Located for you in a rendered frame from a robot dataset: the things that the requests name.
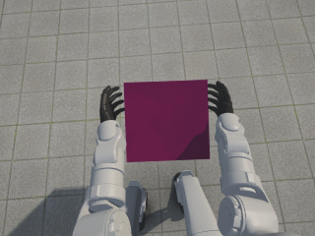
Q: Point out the left robot hand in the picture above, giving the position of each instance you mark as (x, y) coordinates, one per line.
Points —
(106, 107)

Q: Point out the left robot shin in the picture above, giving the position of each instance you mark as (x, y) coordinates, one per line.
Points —
(136, 183)

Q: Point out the right robot hand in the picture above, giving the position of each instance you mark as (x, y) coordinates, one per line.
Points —
(223, 102)

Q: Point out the right robot foot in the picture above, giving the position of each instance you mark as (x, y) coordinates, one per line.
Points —
(175, 179)

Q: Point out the right robot upper arm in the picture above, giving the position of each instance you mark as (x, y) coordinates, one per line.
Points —
(245, 216)

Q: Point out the carton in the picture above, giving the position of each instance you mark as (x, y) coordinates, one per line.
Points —
(167, 120)

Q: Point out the right robot forearm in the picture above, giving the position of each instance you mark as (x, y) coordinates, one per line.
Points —
(238, 175)

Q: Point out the left robot forearm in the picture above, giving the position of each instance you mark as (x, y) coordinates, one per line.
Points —
(106, 189)

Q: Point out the left robot upper arm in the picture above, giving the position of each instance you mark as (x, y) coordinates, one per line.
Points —
(109, 222)

